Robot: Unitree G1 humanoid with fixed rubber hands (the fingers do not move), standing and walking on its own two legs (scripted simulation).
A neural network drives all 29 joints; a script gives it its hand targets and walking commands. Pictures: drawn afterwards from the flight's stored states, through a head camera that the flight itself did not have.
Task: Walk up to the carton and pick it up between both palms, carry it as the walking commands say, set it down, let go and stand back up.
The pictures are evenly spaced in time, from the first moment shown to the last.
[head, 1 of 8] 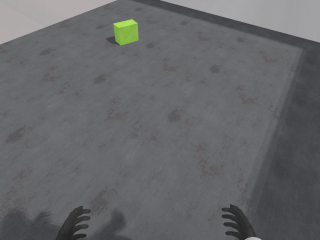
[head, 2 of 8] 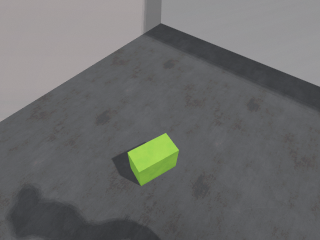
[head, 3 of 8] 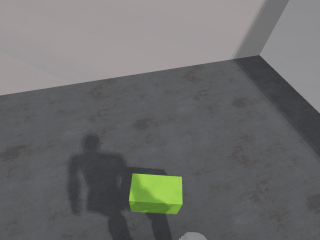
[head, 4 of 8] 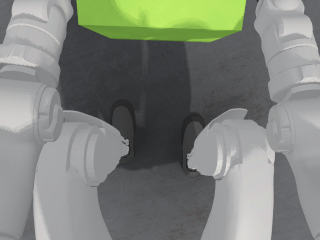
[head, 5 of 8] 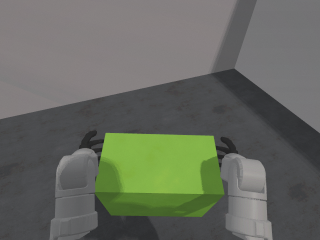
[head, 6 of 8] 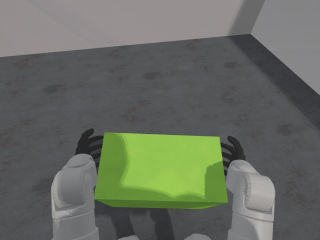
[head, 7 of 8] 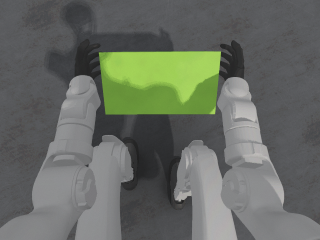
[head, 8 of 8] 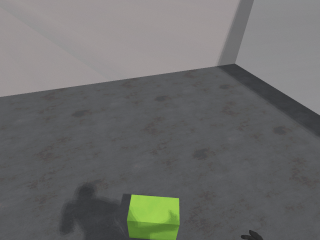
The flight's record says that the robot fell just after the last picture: no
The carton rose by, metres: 0.66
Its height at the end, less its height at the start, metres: +0.00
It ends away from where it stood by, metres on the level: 0.88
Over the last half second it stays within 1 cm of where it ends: yes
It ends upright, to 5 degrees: yes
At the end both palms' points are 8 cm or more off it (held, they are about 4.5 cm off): yes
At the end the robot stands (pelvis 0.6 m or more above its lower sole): yes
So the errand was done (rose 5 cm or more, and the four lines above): yes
